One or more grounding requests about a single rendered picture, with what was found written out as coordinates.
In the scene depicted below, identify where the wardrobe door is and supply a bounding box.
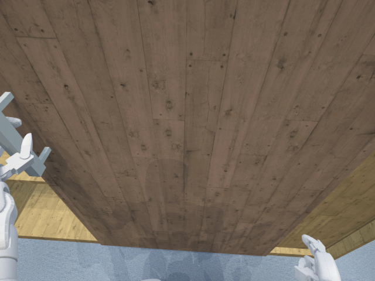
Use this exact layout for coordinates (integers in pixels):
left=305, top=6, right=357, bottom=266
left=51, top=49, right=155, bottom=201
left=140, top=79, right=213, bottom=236
left=0, top=0, right=375, bottom=256
left=276, top=150, right=375, bottom=250

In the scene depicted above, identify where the left robot forearm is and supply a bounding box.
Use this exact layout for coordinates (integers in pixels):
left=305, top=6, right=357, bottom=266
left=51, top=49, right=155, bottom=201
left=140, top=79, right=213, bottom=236
left=0, top=181, right=18, bottom=281

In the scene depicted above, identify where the robot left hand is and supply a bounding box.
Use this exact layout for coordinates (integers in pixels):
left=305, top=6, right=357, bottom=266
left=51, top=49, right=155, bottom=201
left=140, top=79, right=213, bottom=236
left=0, top=116, right=35, bottom=182

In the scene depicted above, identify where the robot right hand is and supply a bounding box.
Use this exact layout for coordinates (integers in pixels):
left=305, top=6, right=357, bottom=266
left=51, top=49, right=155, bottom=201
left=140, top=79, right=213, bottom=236
left=294, top=234, right=341, bottom=281

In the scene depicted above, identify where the handle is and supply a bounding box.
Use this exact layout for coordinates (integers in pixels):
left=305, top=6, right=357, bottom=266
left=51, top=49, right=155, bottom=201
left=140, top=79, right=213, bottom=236
left=0, top=92, right=51, bottom=177

